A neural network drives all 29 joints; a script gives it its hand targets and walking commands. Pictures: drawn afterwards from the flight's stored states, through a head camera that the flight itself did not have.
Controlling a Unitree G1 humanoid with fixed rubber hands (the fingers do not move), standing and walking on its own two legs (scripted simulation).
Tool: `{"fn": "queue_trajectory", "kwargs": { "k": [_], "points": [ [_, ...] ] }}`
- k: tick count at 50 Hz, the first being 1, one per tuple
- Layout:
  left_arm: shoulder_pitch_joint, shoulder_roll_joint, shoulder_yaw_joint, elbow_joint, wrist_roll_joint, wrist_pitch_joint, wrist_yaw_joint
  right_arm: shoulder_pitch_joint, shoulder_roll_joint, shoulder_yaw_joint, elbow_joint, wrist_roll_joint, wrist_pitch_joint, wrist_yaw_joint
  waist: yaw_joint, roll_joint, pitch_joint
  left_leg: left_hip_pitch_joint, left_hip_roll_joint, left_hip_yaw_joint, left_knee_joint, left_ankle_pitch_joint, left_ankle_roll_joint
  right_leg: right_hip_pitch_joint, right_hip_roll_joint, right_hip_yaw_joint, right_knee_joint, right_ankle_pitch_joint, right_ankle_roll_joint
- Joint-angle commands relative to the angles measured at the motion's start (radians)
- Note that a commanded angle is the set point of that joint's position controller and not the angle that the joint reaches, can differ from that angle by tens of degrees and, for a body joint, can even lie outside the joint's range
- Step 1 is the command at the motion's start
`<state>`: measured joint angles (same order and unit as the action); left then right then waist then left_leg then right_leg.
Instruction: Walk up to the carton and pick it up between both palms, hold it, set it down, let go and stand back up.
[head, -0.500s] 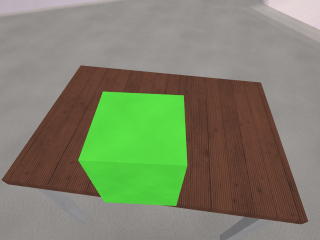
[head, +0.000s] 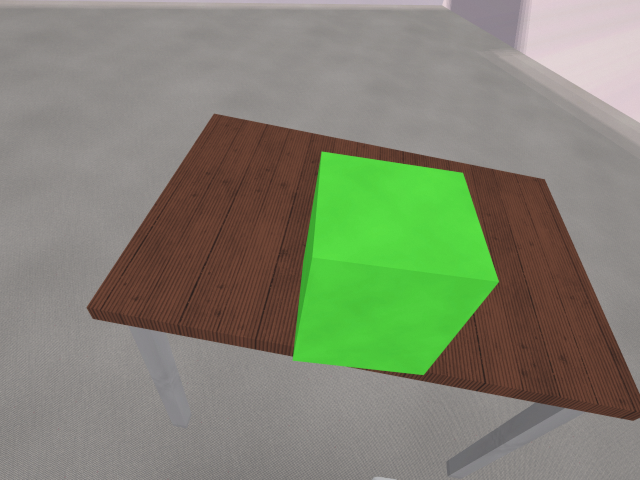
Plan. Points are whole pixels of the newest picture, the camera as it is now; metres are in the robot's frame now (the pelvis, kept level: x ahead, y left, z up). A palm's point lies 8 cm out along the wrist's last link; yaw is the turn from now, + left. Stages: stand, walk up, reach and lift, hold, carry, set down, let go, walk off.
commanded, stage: walk up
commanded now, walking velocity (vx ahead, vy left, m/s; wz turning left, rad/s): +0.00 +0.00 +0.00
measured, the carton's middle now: (375, 269) +0.40 -0.06 +0.03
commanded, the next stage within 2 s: stand in 1.78 s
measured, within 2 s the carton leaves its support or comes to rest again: neither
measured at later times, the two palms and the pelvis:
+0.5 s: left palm out of the picture +0.00 +0.26 -0.12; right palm out of the picture -0.01 -0.17 -0.13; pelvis -0.01 +0.04 +0.02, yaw +0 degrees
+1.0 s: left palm out of the picture -0.07 +0.26 -0.13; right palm out of the picture -0.07 -0.19 -0.12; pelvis -0.03 +0.03 +0.02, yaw +1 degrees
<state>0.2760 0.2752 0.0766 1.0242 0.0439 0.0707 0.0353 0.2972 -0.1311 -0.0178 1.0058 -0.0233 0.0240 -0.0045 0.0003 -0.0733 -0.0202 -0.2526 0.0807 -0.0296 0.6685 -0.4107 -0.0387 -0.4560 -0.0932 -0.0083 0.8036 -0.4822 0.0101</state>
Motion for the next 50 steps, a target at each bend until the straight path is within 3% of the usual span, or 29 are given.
{"fn": "queue_trajectory", "kwargs": {
  "k": [1,2,3,5,6,8,10,11,12,13,14,15,16,18,20,23,25,29,31,38,43,44,45,46,47,48,50],
  "points": [
    [0.071,0.013,0.003,-0.010,-0.047,-0.004,-0.042,-0.157,-0.099,0.016,-0.089,-0.002,-0.042,-0.010,0.097,0.394,0.258,-0.173,0.050,-0.072,-0.504,0.249,-0.006,-0.028,0.066,0.034,0.148,0.136,-0.040],
    [0.146,-0.009,-0.001,0.013,-0.028,-0.003,-0.036,-0.173,-0.138,0.001,-0.081,0.009,-0.047,-0.016,0.138,0.389,0.211,-0.064,0.048,-0.021,-0.453,0.344,0.000,-0.065,0.086,0.013,0.173,0.173,-0.035],
    [0.198,-0.020,-0.007,0.043,-0.016,-0.004,-0.033,-0.141,-0.151,-0.008,-0.062,0.018,-0.061,-0.015,0.141,0.379,0.168,0.006,0.055,-0.018,-0.439,0.361,0.028,-0.037,0.086,-0.001,0.176,0.215,-0.030],
    [0.089,-0.019,-0.015,0.023,-0.020,-0.021,-0.025,0.094,-0.047,0.027,0.016,0.018,-0.081,-0.012,0.034,0.280,0.079,0.088,0.076,-0.109,-0.411,0.476,0.065,0.077,0.069,0.003,0.033,0.182,-0.025],
    [-0.001,-0.022,-0.018,-0.012,-0.036,-0.034,-0.022,0.162,-0.027,0.039,0.043,0.010,-0.081,-0.015,0.000,0.265,0.061,0.085,0.086,-0.133,-0.403,0.515,0.082,0.112,0.074,0.003,-0.052,0.165,-0.016],
    [-0.022,-0.050,-0.031,-0.016,-0.051,-0.049,-0.017,0.115,-0.095,0.027,0.035,0.001,-0.079,-0.035,0.003,0.236,0.027,0.179,0.115,-0.117,-0.363,0.568,0.157,0.123,0.085,-0.010,-0.170,0.120,-0.010],
    [0.018,-0.060,-0.041,0.002,-0.056,-0.059,-0.003,0.055,-0.179,-0.004,0.006,-0.001,-0.066,-0.050,0.004,0.226,-0.042,0.351,0.154,-0.135,-0.287,0.736,0.220,0.097,0.093,-0.013,-0.319,0.040,-0.018],
    [0.031,-0.057,-0.045,0.013,-0.062,-0.068,0.006,0.074,-0.176,-0.007,0.008,0.001,-0.060,-0.050,-0.002,0.230,-0.058,0.365,0.155,-0.148,-0.259,0.806,0.220,0.149,0.080,-0.005,-0.455,0.110,-0.021],
    [0.055,-0.054,-0.048,0.030,-0.063,-0.080,0.013,0.096,-0.157,-0.006,0.018,0.010,-0.053,-0.047,0.005,0.219,-0.064,0.313,0.135,-0.145,-0.234,0.839,0.192,0.277,0.056,0.010,-0.603,0.340,-0.022],
    [0.068,-0.029,-0.041,0.047,-0.058,-0.090,0.020,0.128,-0.119,-0.003,0.031,0.023,-0.056,-0.040,-0.019,0.187,-0.096,0.224,0.100,-0.131,-0.216,0.807,0.156,0.439,0.015,0.034,-0.583,0.538,-0.025],
    [0.092,0.005,-0.035,0.054,-0.048,-0.094,0.022,0.157,-0.082,0.004,0.038,0.036,-0.063,-0.036,-0.032,0.121,-0.143,0.113,0.074,-0.104,-0.212,0.677,0.129,0.595,-0.045,0.068,-0.476,0.742,-0.037],
    [0.123,0.014,-0.037,0.057,-0.039,-0.090,0.019,0.161,-0.061,0.011,0.032,0.036,-0.065,-0.038,-0.032,0.045,-0.157,0.014,0.046,-0.076,-0.212,0.468,0.116,0.681,-0.102,0.120,-0.437,0.868,-0.056],
    [0.072,-0.033,-0.056,0.080,-0.041,-0.083,0.010,0.123,-0.018,0.020,0.037,0.041,-0.060,-0.039,-0.033,-0.109,-0.046,0.057,-0.002,-0.029,-0.332,0.285,0.104,0.495,-0.095,0.099,-0.431,0.853,-0.092],
    [0.055,-0.117,-0.078,0.085,-0.025,-0.080,-0.003,0.036,-0.111,0.001,0.022,0.023,-0.051,-0.038,-0.007,-0.166,0.056,0.146,0.021,-0.056,-0.322,0.361,0.108,0.349,-0.027,0.061,-0.493,0.648,-0.063],
    [0.048,-0.112,-0.081,0.076,-0.024,-0.082,0.011,0.070,-0.129,-0.007,0.048,0.015,-0.041,-0.030,-0.016,-0.091,0.124,0.044,0.008,-0.055,-0.320,0.396,0.101,0.400,-0.020,0.042,-0.502,0.619,-0.054],
    [0.105,-0.071,-0.070,0.101,-0.044,-0.081,0.009,0.090,-0.068,0.014,0.081,0.004,-0.036,-0.031,0.000,0.004,0.172,0.090,0.014,-0.053,-0.353,0.381,0.091,0.319,-0.012,0.057,-0.509,0.483,-0.059],
    [0.102,-0.065,-0.071,0.102,-0.042,-0.082,0.010,0.094,-0.074,0.013,0.093,0.010,-0.035,-0.031,-0.006,0.063,0.181,0.071,0.007,-0.055,-0.359,0.350,0.087,0.325,-0.013,0.061,-0.518,0.424,-0.061],
    [0.101,-0.061,-0.069,0.101,-0.037,-0.088,0.006,0.078,-0.074,0.013,0.108,0.015,-0.038,-0.034,0.002,0.147,0.156,0.088,0.000,-0.050,-0.371,0.329,0.082,0.321,-0.017,0.070,-0.518,0.375,-0.065],
    [0.097,-0.069,-0.071,0.103,-0.038,-0.092,0.004,0.074,-0.067,0.013,0.112,0.017,-0.039,-0.034,0.000,0.152,0.135,0.103,0.001,-0.050,-0.368,0.330,0.083,0.323,-0.016,0.068,-0.520,0.372,-0.065],
    [0.106,-0.092,-0.080,0.121,-0.035,-0.096,0.004,0.083,-0.073,0.011,0.127,0.019,-0.041,-0.034,-0.006,0.066,0.098,0.124,0.009,-0.056,-0.360,0.319,0.093,0.317,-0.007,0.055,-0.519,0.353,-0.058],
    [0.130,-0.103,-0.085,0.135,-0.035,-0.092,0.006,0.098,-0.068,0.014,0.140,0.017,-0.039,-0.034,-0.006,0.044,0.122,0.102,0.009,-0.058,-0.362,0.302,0.093,0.300,-0.005,0.052,-0.517,0.332,-0.055],
    [0.096,0.094,-0.014,0.142,-0.026,-0.057,0.015,0.150,-0.205,-0.030,0.086,-0.031,-0.037,-0.050,-0.103,-0.092,0.164,0.146,0.206,-0.253,-0.339,0.355,0.141,0.122,0.053,-0.083,-0.306,0.232,0.001],
    [0.064,0.068,-0.012,0.106,-0.017,-0.035,0.012,0.229,-0.275,-0.049,0.109,-0.028,-0.024,-0.063,-0.118,0.055,0.158,0.180,0.340,-0.471,-0.405,0.320,0.214,-0.008,0.085,-0.085,-0.156,0.076,0.015],
    [0.085,0.039,-0.015,0.106,-0.009,-0.020,0.010,0.254,-0.253,-0.043,0.129,-0.027,-0.017,-0.071,-0.111,0.096,0.185,0.107,0.421,-0.562,-0.459,0.281,0.267,-0.017,0.049,-0.017,-0.013,0.012,0.009],
    [0.105,-0.008,-0.022,0.097,-0.010,-0.016,0.004,0.226,-0.243,-0.046,0.120,-0.025,-0.016,-0.073,-0.086,0.122,0.170,0.065,0.440,-0.554,-0.471,0.255,0.294,-0.014,0.035,0.004,0.063,0.023,0.006],
    [0.103,-0.036,-0.024,0.085,-0.009,-0.020,-0.003,0.183,-0.229,-0.052,0.098,-0.023,-0.019,-0.071,-0.076,0.146,0.148,0.029,0.399,-0.484,-0.481,0.207,0.287,-0.006,0.033,0.016,0.117,0.034,0.014],
    [0.063,-0.060,-0.023,0.056,-0.007,-0.023,-0.018,0.091,-0.193,-0.055,0.065,-0.019,-0.020,-0.068,-0.041,0.191,0.135,-0.044,0.271,-0.317,-0.492,0.100,0.203,0.011,0.036,0.044,0.177,0.111,0.030]
  ]
}}
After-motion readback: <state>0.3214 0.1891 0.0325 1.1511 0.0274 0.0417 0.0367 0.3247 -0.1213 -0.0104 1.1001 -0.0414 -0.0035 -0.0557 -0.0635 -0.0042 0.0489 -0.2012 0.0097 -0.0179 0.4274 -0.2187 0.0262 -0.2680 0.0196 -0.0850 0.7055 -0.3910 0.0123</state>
